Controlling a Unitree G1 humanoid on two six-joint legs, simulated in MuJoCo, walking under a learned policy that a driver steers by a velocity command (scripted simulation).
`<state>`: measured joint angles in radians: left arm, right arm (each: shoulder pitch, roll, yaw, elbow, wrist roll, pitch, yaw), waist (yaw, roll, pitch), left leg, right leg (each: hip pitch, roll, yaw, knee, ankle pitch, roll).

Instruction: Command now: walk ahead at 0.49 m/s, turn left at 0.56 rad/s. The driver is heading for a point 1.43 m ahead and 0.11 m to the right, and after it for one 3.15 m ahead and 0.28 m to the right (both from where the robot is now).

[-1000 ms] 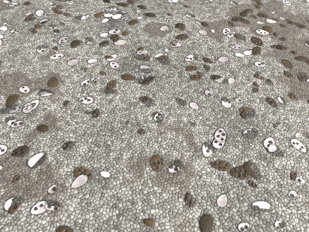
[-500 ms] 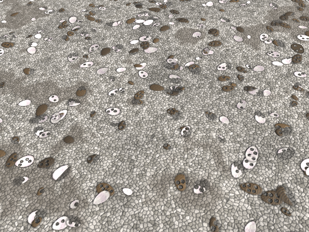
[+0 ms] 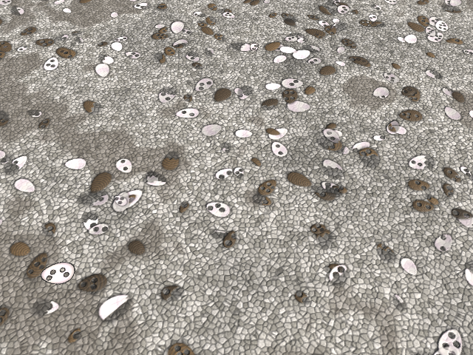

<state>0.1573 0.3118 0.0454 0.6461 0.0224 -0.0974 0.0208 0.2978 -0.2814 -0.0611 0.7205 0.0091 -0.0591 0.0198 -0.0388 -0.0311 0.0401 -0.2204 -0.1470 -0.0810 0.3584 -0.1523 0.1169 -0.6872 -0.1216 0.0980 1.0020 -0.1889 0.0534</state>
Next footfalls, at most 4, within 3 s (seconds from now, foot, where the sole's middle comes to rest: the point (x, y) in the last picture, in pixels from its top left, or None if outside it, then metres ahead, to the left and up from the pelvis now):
0.22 right None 0.33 -0.14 -0.78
0.56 left None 0.28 0.11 -0.78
1.62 left None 0.33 0.09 -0.78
2.06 right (319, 354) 0.46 -0.23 -0.78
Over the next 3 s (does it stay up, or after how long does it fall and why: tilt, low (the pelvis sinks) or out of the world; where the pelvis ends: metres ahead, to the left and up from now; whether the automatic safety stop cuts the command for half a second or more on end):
stays up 0.54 -0.10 0.00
